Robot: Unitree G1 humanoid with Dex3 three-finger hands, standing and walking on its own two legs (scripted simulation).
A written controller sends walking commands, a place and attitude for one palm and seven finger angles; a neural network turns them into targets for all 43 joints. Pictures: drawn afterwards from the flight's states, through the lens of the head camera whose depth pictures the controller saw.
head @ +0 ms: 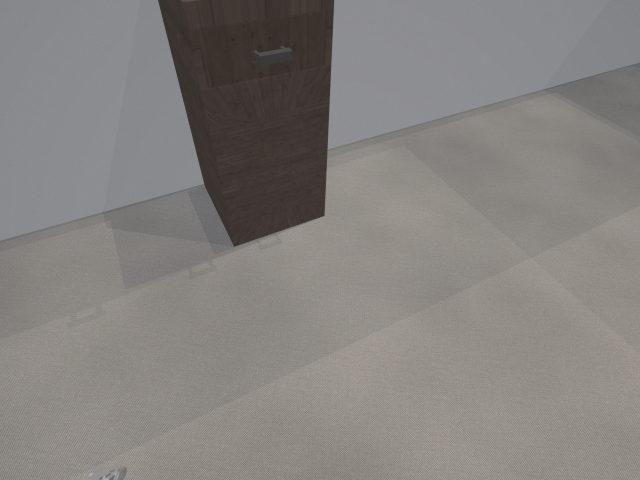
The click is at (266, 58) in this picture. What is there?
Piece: drawer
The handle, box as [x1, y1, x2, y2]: [253, 46, 292, 65]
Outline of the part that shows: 292,59 292,51 289,48 285,48 283,46 280,46 279,49 259,53 256,50 253,51 260,65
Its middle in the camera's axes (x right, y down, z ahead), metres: -0.15 -0.54 +1.13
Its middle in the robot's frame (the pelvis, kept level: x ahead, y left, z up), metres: +1.21 +0.20 +0.01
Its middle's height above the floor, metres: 0.78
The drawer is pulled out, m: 0.00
